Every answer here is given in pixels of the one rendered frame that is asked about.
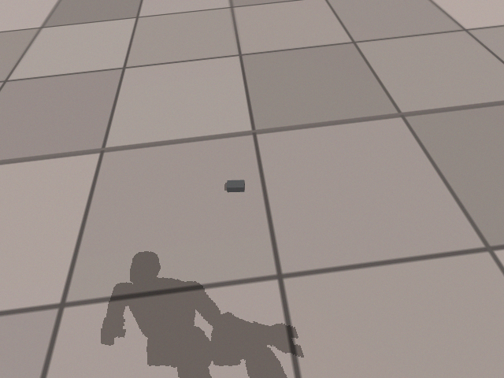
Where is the small box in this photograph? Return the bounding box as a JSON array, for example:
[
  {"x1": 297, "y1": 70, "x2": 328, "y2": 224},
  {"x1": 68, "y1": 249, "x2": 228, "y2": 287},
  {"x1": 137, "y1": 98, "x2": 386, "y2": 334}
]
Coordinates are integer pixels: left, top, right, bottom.
[{"x1": 227, "y1": 180, "x2": 245, "y2": 192}]

